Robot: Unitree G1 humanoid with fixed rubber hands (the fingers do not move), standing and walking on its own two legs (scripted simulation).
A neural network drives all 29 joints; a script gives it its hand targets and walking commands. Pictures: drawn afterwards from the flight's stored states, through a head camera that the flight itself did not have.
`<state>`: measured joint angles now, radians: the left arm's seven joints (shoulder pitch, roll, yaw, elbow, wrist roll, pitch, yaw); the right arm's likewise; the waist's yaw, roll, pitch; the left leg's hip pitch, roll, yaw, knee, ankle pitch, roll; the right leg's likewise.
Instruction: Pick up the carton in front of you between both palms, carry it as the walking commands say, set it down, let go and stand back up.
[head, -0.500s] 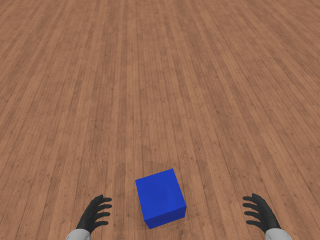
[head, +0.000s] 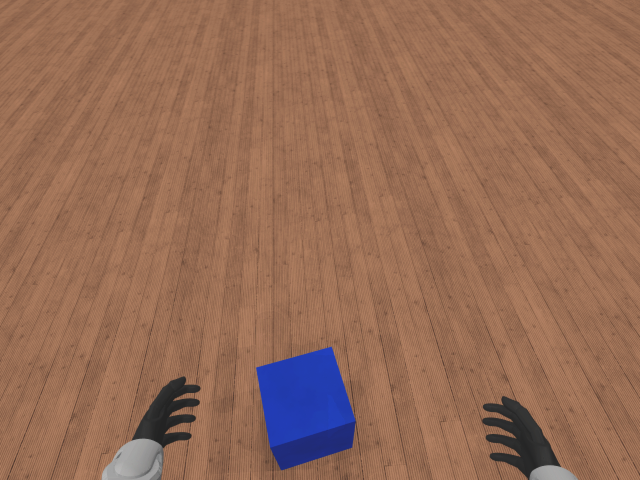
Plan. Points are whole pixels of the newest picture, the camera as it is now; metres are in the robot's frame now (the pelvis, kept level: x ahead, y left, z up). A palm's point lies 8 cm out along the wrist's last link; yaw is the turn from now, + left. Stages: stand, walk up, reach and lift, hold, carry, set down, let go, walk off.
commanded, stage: stand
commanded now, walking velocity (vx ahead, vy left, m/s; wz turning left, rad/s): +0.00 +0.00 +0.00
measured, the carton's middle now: (306, 409) +0.41 +0.10 -0.65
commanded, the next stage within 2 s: none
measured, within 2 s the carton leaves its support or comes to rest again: neither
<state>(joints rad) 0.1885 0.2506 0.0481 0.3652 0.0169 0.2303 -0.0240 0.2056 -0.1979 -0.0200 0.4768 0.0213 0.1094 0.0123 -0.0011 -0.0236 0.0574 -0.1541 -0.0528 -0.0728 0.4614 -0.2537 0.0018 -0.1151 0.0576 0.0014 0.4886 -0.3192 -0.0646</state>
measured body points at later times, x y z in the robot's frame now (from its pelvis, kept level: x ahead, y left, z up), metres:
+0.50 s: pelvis +0.03 +0.05 +0.00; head +0.03 +0.08 +0.45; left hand +0.19 +0.33 -0.11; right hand +0.15 -0.25 -0.08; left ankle +0.00 +0.12 -0.74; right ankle -0.03 -0.07 -0.74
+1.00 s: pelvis +0.01 +0.06 +0.01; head +0.01 +0.07 +0.46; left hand +0.15 +0.35 -0.11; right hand +0.11 -0.26 -0.09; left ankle +0.00 +0.13 -0.74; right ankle -0.03 -0.07 -0.74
